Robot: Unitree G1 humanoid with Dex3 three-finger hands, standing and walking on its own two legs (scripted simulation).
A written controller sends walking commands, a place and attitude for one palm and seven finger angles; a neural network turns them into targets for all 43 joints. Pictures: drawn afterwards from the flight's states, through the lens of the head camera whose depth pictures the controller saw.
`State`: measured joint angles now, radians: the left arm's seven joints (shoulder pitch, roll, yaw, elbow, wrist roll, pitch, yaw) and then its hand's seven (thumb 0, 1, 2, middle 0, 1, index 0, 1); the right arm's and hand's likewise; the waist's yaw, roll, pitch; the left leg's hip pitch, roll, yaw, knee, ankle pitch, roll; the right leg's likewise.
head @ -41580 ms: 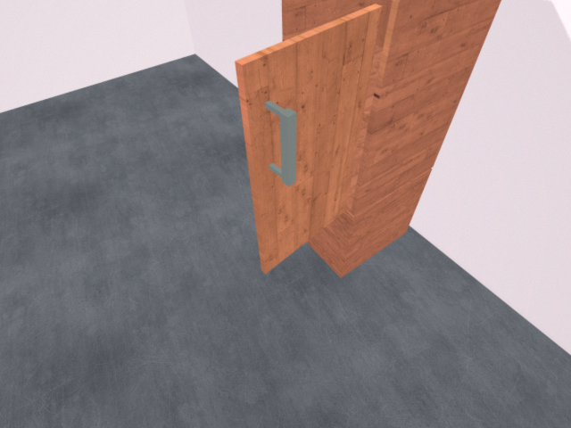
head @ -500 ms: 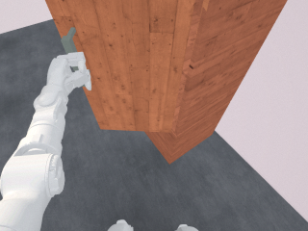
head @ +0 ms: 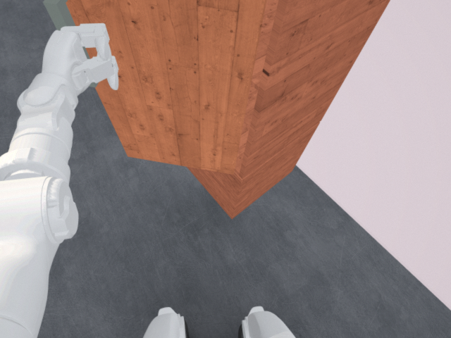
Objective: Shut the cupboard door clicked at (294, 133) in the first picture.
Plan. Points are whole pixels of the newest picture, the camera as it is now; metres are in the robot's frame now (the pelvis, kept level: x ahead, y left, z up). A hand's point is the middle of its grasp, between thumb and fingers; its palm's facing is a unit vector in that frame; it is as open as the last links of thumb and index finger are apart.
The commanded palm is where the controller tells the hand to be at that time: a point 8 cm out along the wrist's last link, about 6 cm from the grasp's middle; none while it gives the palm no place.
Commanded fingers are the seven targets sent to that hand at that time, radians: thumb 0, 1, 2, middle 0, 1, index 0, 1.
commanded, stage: push the door shut along its arc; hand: left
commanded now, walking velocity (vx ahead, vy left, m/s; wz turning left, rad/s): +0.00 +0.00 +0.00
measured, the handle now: (81, 39) +0.61 +0.19 +0.14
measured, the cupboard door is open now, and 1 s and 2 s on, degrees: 41 30 27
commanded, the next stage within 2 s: pull the fist back off the door in 0.76 s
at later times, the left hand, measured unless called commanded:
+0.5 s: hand (135, 43) +0.58 +0.09 +0.15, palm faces -0.32 -0.95 -0.01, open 3.0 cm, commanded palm +0.60 +0.13 +0.14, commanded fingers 0.00 0.90 0.90 -1.30 -1.50 -1.30 -1.50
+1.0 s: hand (145, 30) +0.61 +0.08 +0.15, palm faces -0.03 -0.99 +0.11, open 3.0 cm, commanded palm +0.61 +0.09 +0.14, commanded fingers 0.00 0.90 0.90 -1.30 -1.50 -1.30 -1.50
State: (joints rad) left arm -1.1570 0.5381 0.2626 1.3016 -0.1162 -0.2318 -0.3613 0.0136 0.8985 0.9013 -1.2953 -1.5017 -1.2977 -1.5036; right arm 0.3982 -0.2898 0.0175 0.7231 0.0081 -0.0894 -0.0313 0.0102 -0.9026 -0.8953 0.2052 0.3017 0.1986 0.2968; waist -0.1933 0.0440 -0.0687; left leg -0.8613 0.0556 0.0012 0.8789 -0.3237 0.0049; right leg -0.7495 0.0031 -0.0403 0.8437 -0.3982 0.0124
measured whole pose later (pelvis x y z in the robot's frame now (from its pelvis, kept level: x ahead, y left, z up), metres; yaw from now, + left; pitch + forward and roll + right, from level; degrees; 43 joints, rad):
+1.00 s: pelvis +0.00 +0.00 -0.02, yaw +0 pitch +26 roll -4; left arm -1.48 0.49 0.35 1.40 -0.01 -0.12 -0.01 0.02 0.81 0.92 -1.30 -1.50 -1.30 -1.50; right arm 0.45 -0.28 0.02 0.71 -0.08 -0.11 0.02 0.01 -0.90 -0.90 0.20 0.30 0.20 0.30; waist -0.27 0.07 -0.09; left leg -1.09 0.06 -0.03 1.00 -0.36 0.01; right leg -0.95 0.01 -0.06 0.94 -0.43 0.02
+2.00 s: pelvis +0.03 -0.02 +0.02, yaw -1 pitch +13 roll +0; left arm -0.92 0.22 0.28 1.09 -0.06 -0.30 0.08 0.01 0.90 0.90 -1.30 -1.50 -1.30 -1.50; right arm 0.34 -0.24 -0.01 0.67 -0.01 -0.02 0.03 0.01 -0.91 -0.90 0.20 0.30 0.20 0.30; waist -0.12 0.05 -0.11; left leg -0.66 0.06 0.03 0.75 -0.32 -0.02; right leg -0.58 0.01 -0.01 0.76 -0.41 -0.01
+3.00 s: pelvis +0.04 -0.01 +0.05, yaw +0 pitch -4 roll +0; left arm 0.38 0.33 0.30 -0.27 -0.07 -0.07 0.09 0.01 0.89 0.90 -0.52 -0.65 -0.53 -0.65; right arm 0.21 -0.22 0.03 0.64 0.01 -0.03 -0.07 0.02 -0.90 -0.90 0.20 0.30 0.20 0.30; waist 0.06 0.08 0.00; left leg -0.14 0.02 0.04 0.40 -0.20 0.00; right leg -0.05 -0.02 -0.01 0.38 -0.27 0.01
